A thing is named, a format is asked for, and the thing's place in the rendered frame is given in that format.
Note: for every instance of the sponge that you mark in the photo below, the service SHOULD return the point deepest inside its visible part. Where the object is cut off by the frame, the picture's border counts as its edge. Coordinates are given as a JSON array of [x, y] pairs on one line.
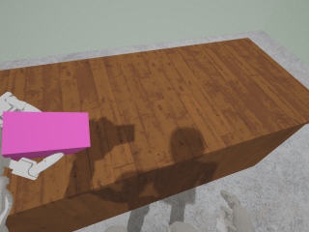
[[34, 134]]

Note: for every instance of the robot right hand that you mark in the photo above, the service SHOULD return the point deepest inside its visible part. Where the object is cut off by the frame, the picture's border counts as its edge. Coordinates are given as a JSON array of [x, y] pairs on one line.
[[237, 220]]

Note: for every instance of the left robot forearm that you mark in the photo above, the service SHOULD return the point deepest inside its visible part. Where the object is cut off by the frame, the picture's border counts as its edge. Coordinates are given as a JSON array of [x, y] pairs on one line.
[[6, 203]]

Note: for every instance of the table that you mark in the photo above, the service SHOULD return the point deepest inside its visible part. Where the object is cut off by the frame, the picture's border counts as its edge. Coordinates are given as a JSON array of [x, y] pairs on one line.
[[161, 122]]

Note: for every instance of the robot right thigh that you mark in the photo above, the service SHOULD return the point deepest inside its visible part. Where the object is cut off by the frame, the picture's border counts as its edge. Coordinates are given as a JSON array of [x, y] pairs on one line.
[[180, 226]]

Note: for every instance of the robot left hand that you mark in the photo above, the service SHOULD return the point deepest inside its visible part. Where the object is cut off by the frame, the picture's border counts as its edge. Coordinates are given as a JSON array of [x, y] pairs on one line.
[[26, 168]]

